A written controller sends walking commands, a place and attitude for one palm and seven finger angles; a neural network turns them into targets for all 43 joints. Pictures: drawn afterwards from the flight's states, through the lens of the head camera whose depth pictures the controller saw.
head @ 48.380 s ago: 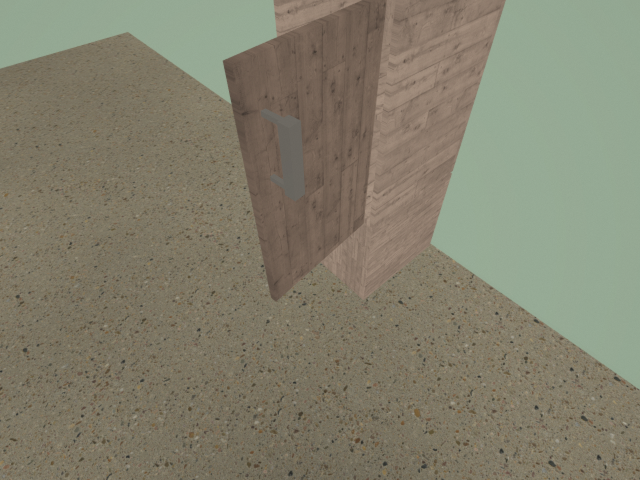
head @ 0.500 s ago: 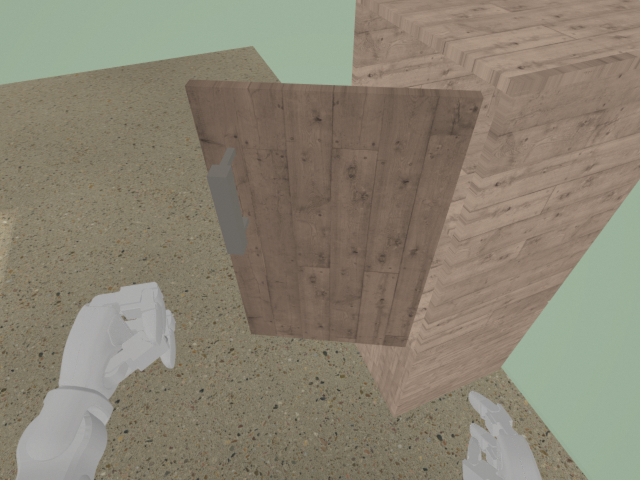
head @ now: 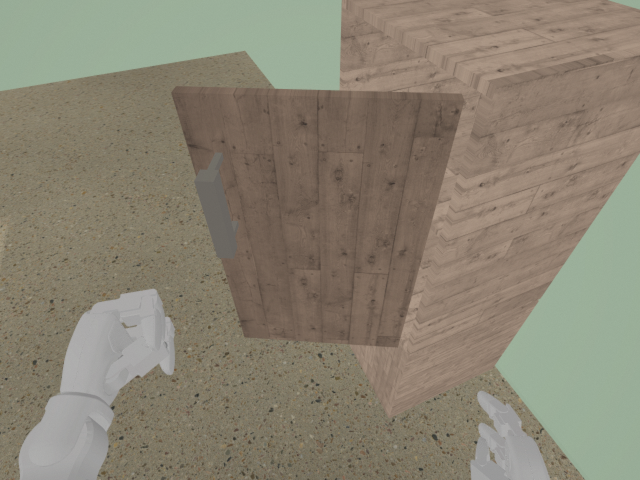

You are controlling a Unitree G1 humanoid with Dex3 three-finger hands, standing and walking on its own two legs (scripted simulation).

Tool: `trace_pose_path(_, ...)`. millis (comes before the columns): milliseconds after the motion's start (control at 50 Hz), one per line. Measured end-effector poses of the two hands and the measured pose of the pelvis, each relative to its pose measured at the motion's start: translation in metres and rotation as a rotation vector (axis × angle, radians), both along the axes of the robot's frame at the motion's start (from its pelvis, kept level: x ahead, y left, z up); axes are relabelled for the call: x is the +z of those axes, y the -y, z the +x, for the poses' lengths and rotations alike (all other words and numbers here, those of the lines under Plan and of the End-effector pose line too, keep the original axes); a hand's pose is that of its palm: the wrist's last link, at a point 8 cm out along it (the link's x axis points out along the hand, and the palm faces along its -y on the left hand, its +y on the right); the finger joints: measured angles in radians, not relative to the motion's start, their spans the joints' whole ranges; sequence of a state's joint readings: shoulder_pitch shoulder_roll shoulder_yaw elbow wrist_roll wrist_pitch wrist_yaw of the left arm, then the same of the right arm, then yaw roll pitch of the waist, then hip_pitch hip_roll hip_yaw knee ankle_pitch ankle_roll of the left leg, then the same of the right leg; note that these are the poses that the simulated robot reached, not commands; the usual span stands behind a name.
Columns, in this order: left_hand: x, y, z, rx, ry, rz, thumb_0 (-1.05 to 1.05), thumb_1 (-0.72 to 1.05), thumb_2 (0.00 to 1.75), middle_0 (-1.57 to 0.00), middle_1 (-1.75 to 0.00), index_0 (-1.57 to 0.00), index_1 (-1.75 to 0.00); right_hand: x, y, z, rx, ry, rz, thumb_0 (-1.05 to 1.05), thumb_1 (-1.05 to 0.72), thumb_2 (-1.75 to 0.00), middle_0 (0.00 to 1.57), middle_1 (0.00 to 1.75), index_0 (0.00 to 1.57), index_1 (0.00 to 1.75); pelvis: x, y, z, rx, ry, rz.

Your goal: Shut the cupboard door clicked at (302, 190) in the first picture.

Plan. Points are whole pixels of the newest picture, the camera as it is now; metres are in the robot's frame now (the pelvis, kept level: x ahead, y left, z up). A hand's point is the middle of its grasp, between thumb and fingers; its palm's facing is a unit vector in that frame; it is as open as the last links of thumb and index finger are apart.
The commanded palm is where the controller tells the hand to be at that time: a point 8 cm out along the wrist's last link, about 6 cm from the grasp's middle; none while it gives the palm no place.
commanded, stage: bring the fist close to the handle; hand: left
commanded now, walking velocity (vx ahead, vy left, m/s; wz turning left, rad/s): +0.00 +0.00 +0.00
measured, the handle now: (222, 206) +0.45 +0.19 +0.11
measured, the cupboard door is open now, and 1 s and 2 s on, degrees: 62 62 52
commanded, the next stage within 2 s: push the door shut along its arc in 1.38 s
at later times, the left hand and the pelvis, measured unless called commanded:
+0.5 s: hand (201, 290) +0.30 +0.17 +0.11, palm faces +0.03 -1.00 -0.04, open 3.1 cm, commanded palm +0.28 +0.22 +0.11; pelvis +0.01 +0.00 +0.00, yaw -1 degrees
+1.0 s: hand (227, 247) +0.37 +0.16 +0.11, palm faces +0.02 -1.00 -0.01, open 3.1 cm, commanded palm +0.34 +0.21 +0.11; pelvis +0.01 +0.00 +0.00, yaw -1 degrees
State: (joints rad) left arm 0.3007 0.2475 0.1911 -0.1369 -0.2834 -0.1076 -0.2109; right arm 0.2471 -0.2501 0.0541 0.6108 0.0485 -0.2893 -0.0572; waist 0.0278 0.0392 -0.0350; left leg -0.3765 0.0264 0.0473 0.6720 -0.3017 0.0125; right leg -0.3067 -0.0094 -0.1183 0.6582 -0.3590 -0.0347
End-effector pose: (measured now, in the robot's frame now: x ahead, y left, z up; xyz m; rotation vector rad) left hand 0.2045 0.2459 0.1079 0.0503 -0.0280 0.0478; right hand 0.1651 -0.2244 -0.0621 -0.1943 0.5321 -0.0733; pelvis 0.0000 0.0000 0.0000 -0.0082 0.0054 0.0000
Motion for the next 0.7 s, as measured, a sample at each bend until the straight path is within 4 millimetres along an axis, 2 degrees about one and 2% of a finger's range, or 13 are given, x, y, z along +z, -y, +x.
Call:
trace_pose_path(120,0.002,0.005,0.009,0.001,0.018,-0.001,0.01,0.90,0.90,-1.30,-1.50,-1.30,-1.50,-0.003,-0.003,0.003,0.012,-0.003,0.003,0.01,-0.90,-0.90,0.20,0.30,0.20,0.30,-0.001,0.000,0.000,0.008,0.001,0.000)
trace_pose_path(320,0.003,0.019,0.049,-0.029,0.009,-0.007,0.01,0.90,0.90,-1.30,-1.50,-1.30,-1.50,-0.007,0.001,-0.001,-0.011,-0.038,0.011,0.01,-0.90,-0.90,0.21,0.30,0.20,0.30,0.001,0.002,0.002,-0.004,-0.006,0.008)
trace_pose_path(700,0.002,0.022,0.100,-0.015,-0.003,-0.023,0.01,0.90,0.90,-1.30,-1.50,-1.30,-1.50,-0.014,0.016,-0.011,-0.063,-0.136,-0.008,0.01,-0.90,-0.90,0.20,0.30,0.20,0.30,0.003,0.003,0.009,-0.016,-0.023,0.011)
